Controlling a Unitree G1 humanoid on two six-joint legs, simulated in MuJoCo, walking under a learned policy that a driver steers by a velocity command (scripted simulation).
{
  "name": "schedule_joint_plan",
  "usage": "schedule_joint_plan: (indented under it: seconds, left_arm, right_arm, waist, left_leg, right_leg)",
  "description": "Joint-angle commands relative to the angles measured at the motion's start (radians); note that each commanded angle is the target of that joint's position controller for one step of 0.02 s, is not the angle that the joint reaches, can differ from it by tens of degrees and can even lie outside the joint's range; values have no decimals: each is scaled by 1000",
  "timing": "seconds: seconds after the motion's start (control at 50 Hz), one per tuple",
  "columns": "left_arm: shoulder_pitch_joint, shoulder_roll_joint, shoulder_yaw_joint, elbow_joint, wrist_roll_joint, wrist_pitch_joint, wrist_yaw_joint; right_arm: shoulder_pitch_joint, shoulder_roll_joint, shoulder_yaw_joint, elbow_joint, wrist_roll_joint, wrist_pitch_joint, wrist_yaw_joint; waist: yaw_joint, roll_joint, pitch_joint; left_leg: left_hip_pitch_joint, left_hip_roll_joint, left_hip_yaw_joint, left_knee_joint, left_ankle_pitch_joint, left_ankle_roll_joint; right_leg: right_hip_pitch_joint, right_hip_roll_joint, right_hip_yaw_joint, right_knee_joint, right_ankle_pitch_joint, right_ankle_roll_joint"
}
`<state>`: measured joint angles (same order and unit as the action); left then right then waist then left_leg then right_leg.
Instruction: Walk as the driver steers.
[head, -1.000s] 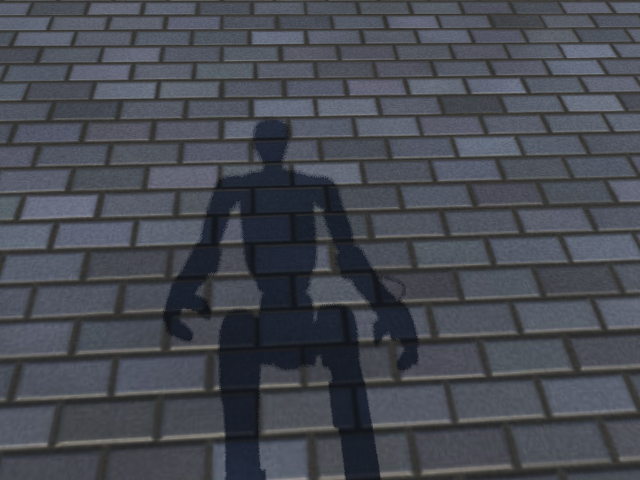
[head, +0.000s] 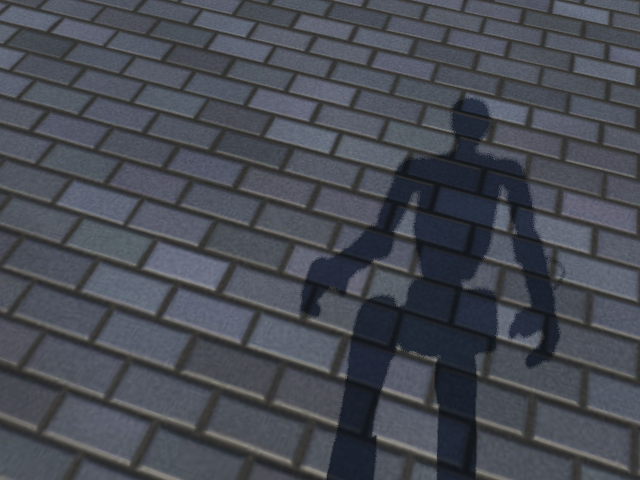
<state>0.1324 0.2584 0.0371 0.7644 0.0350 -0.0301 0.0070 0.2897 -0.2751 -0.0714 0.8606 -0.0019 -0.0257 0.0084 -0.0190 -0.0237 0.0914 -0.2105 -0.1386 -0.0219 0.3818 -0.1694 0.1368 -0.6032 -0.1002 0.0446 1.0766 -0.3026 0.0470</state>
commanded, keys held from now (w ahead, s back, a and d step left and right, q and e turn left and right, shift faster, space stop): q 0.20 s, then no key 0.18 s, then e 0.62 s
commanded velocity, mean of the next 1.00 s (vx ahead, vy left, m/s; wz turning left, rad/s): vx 0.06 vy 0.00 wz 0.01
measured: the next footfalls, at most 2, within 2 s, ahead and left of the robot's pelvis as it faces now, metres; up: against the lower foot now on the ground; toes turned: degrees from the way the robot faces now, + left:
right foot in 0.28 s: +0.24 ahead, -0.11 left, +0.00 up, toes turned +13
left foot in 0.66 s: +0.12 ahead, +0.06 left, +0.00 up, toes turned +3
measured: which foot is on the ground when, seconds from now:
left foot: down 0.00-0.28, up 0.30-0.64, down 0.66-1.00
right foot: up 0.00-0.26, down 0.28-0.68, up 0.70-1.00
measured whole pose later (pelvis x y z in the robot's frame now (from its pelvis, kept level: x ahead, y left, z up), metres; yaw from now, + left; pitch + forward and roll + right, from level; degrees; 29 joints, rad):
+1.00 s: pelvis +0.11 -0.05 +0.00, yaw -5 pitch +0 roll +0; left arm 0.18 0.29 0.06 0.80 0.00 0.09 -0.04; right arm 0.20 -0.27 -0.04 0.82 -0.03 0.02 -0.03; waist -0.02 0.00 0.07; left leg -0.16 0.04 0.12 0.47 -0.30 0.02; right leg -0.32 0.01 -0.02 0.76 -0.45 0.01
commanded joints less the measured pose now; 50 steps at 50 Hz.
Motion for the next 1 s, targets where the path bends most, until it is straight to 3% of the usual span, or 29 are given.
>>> schedule_joint_plan:
  seconds: [0.02, 0.12, 0.18, 0.24, 0.26, 0.28, 0.3, 0.32, 0.34, 0.36, 0.38, 0.42, 0.46, 0.54, 0.6, 0.64, 0.66, 0.68, 0.7, 0.72, 0.74, 0.76, 0.78, 0.82, 0.9, 1.0]
  left_arm:
    - [95, 68, 15, -28, -2, 20, 3]
    - [-35, 89, 9, -74, -14, 22, 8]
    - [-60, 106, 8, -87, -20, 14, 14]
    - [30, 126, 11, -63, -25, 1, 22]
    - [86, 127, 12, -48, -19, -7, 27]
    - [148, 153, 19, -39, -6, -21, 34]
    - [171, 217, 23, -59, -8, -23, 44]
    - [167, 237, 31, -51, -34, 1, 35]
    - [138, 171, 18, -62, -44, 11, 27]
    - [88, 113, 2, -69, -40, 15, 25]
    - [37, 94, -6, -76, -26, 23, 25]
    - [20, 81, -16, -56, -10, 17, 23]
    - [23, 85, -20, -27, -14, 11, 15]
    - [97, 187, 22, 4, -18, 34, -2]
    - [86, 190, 39, 7, -21, 55, -9]
    - [56, 182, 45, 7, -29, 69, -8]
    - [52, 168, 45, 4, -33, 72, -7]
    - [51, 129, 37, -12, -40, 69, -9]
    - [7, 94, 32, -41, -53, 65, -8]
    - [37, 142, 46, -20, -20, 66, -1]
    - [88, 156, 58, 10, -15, 72, -1]
    - [133, 144, 61, 35, -15, 79, -2]
    - [147, 140, 63, 40, -11, 86, -5]
    - [127, 123, 57, 36, -11, 95, -21]
    - [30, 97, 42, -15, -24, 104, -44]
    - [27, 107, 41, -46, -37, 102, -46]
  right_arm:
    - [23, -151, -33, -62, 1, -7, -8]
    - [81, -158, -37, -66, -5, 20, -21]
    - [84, -165, -41, -76, -15, 33, -27]
    - [22, -169, -42, -98, -18, 39, -30]
    - [-10, -165, -39, -103, -8, 36, -30]
    - [-23, -140, -29, -118, 8, 26, -28]
    - [42, -76, -10, -140, 8, 19, -30]
    - [162, -106, -26, -120, 1, 41, -38]
    - [160, -147, -30, -79, -29, 56, -42]
    - [93, -145, -31, -71, -30, 65, -35]
    - [62, -130, -27, -77, -22, 74, -29]
    - [48, -87, -7, -66, -17, 87, -16]
    - [50, -66, 9, -52, -16, 93, -15]
    - [-37, -87, 17, -52, -8, 96, -38]
    - [-36, -83, 21, -46, 0, 77, -47]
    - [13, -67, 26, -29, 0, 59, -54]
    - [25, -88, 21, -27, -6, 51, -60]
    - [31, -147, 10, -36, -25, 43, -68]
    - [-21, -224, -11, -50, -29, 44, -69]
    - [-80, -198, -8, -65, -37, 43, -66]
    - [-120, -127, 12, -84, -28, 38, -64]
    - [-154, -97, 21, -92, -23, 36, -65]
    - [-165, -94, 23, -99, -21, 32, -68]
    - [-129, -104, 21, -95, -21, 31, -68]
    - [-44, -144, 5, -72, -22, 37, -59]
    - [-60, -192, -17, -71, -24, 39, -34]
  waist:
    - [33, 74, -141]
    - [-28, 102, -137]
    - [-40, 109, -119]
    - [3, 123, -114]
    - [43, 114, -118]
    - [70, 51, -162]
    - [38, -140, -246]
    - [-10, -283, -324]
    - [-17, -114, -260]
    - [-10, -36, -179]
    - [-24, -33, -146]
    - [-22, -110, -123]
    - [-34, -132, -137]
    - [23, -150, -123]
    - [17, -141, -124]
    - [-16, -123, -127]
    - [-20, -93, -124]
    - [-14, 20, -126]
    - [-13, 233, -57]
    - [3, 210, -33]
    - [43, 123, -47]
    - [72, 91, -46]
    - [80, 107, -58]
    - [50, 147, -65]
    - [-19, 171, -85]
    - [-18, 207, -105]
  left_leg:
    - [54, 229, -162, -34, 821, 99]
    - [142, 245, -248, 12, 741, 68]
    - [183, 259, -312, 70, 749, 70]
    - [149, 242, -353, 142, 699, 27]
    - [109, 205, -346, 200, 660, -7]
    - [39, 152, -317, 317, 543, -50]
    - [-68, 47, -184, 549, 7, -87]
    - [-168, -78, -92, 695, -549, -105]
    - [-199, -20, -137, 805, -497, -107]
    - [-201, 2, -141, 810, -417, -116]
    - [-191, 21, -136, 771, -367, -130]
    - [-115, 27, -125, 667, -289, -154]
    - [-57, 50, -59, 491, -294, -166]
    - [-69, 54, -9, 320, -298, -156]
    - [-36, 56, -4, 223, -249, -134]
    - [63, 53, 6, 50, -151, -105]
    - [129, 84, -30, -31, -131, -85]
    - [185, 229, -169, -119, -200, -44]
    - [108, 417, -390, -225, -220, 52]
    - [4, 512, -380, -199, 8, 124]
    - [-16, 476, -307, -163, 174, 130]
    - [-18, 425, -212, -133, 279, 105]
    - [26, 392, -153, -111, 334, 84]
    - [123, 356, -79, -69, 447, 68]
    - [228, 390, -52, -20, 483, 74]
    - [171, 417, -10, 59, 512, 47]
  right_leg:
    - [46, 36, -48, -73, 79, 18]
    - [12, 64, -21, -228, 146, 6]
    - [29, 92, -1, -313, 91, -13]
    - [188, 118, 3, -484, 66, -52]
    - [304, 125, -7, -613, 155, -71]
    - [466, 36, 70, -699, 360, -104]
    - [620, -230, 314, -685, 815, -181]
    - [627, -354, 528, -690, 1032, -342]
    - [565, -321, 489, -704, 859, -353]
    - [478, -243, 361, -721, 693, -316]
    - [427, -177, 276, -756, 533, -270]
    - [356, -88, 179, -791, 461, -233]
    - [363, -53, 156, -794, 425, -218]
    - [413, -68, 274, -794, 265, -247]
    - [392, -69, 338, -804, 185, -238]
    - [332, -42, 342, -784, 144, -198]
    - [266, -13, 330, -761, 81, -157]
    - [169, 47, 268, -662, -19, -109]
    - [45, 217, 66, -467, -120, -72]
    - [91, 187, 12, -211, -233, -65]
    - [125, 174, 27, -81, -220, -69]
    - [136, 167, 23, -4, -181, -62]
    - [112, 158, 16, 36, -146, -54]
    - [65, 147, -13, -5, -132, -25]
    - [95, 124, -53, -197, -156, -7]
    - [264, 139, -126, -411, -147, -52]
